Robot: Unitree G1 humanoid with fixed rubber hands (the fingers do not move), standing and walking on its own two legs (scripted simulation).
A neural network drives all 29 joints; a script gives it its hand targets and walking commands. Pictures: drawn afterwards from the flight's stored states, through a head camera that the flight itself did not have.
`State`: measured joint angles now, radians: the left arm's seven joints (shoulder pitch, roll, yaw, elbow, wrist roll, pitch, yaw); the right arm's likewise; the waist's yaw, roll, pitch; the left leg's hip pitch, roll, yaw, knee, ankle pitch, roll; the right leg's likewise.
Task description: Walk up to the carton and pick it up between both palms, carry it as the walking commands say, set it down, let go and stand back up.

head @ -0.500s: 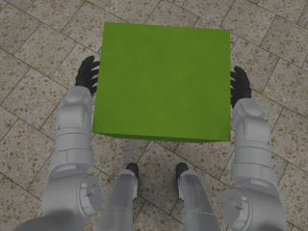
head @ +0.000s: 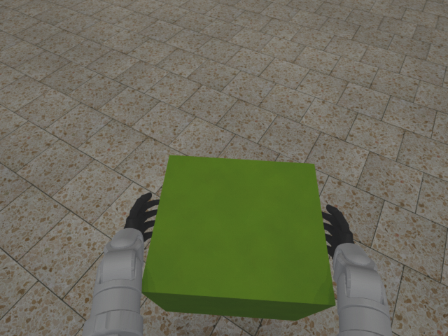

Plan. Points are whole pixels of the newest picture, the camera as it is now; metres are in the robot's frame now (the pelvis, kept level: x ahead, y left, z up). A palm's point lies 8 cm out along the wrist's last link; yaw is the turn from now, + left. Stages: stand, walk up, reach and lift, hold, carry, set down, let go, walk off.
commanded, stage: reach and lift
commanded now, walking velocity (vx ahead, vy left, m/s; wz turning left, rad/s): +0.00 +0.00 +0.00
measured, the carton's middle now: (235, 242) +0.33 +0.00 -0.09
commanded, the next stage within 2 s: hold in 1.48 s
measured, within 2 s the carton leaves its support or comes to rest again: neither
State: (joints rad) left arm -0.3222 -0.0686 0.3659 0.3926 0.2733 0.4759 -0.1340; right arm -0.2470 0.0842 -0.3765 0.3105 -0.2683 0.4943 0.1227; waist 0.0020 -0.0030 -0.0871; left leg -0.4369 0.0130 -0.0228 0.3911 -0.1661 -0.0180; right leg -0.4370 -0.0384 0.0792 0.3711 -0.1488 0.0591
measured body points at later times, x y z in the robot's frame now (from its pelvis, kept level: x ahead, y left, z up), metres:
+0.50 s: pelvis +0.01 -0.01 +0.01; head -0.01 +0.00 +0.46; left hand +0.31 +0.20 +0.03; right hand +0.30 -0.18 +0.03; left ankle +0.00 +0.13 -0.74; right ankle +0.01 -0.16 -0.74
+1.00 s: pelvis -0.01 -0.01 +0.01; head -0.04 -0.01 +0.46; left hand +0.29 +0.19 +0.04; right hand +0.29 -0.20 +0.04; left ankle +0.00 +0.13 -0.74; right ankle +0.01 -0.16 -0.74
